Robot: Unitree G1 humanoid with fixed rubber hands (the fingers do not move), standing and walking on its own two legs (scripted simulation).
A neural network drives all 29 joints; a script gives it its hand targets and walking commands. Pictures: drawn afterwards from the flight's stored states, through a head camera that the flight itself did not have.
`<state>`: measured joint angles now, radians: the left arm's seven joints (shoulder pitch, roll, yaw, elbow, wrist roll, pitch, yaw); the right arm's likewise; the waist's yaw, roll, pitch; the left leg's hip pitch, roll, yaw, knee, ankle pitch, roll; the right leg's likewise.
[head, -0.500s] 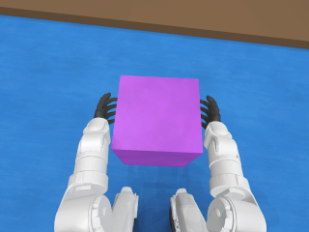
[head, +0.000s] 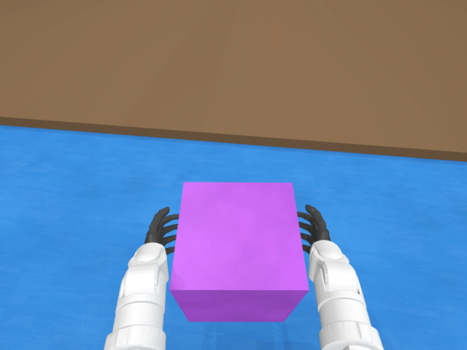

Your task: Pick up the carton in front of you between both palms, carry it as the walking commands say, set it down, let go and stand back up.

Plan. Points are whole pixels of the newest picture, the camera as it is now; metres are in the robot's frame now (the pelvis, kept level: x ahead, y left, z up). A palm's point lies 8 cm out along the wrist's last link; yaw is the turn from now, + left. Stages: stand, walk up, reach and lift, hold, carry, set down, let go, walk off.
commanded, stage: reach and lift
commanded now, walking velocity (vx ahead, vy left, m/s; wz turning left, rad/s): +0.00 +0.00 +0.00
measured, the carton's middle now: (237, 256) +0.33 +0.00 -0.07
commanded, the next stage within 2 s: hold in 1.14 s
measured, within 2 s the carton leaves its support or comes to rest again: neither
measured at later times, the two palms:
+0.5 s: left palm (149, 246) +0.29 +0.15 +0.04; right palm (328, 241) +0.30 -0.15 +0.05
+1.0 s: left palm (149, 239) +0.30 +0.15 +0.06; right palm (329, 235) +0.30 -0.15 +0.06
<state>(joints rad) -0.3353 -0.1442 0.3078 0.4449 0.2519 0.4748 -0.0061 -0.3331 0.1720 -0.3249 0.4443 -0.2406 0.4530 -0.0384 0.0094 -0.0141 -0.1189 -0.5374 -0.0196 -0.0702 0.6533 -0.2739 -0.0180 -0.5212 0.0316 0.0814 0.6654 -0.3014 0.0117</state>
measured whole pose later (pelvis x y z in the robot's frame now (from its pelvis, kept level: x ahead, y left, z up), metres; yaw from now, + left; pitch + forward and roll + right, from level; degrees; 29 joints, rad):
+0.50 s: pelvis -0.01 +0.00 +0.02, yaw +0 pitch -4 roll +0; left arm -0.34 -0.17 0.32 0.37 0.31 0.62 -0.02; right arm -0.36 0.18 -0.34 0.40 -0.31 0.60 0.01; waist 0.01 -0.01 0.02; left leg -0.19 -0.01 -0.07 0.46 -0.20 -0.01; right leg -0.18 0.02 0.08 0.47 -0.23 0.01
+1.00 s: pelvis +0.01 +0.00 +0.03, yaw +0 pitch -5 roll +0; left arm -0.26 -0.15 0.22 0.27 0.28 0.69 -0.01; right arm -0.28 0.16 -0.25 0.30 -0.29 0.66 0.01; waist 0.01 -0.01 0.02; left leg -0.10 -0.01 -0.07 0.37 -0.18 -0.01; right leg -0.08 0.02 0.09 0.38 -0.21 0.01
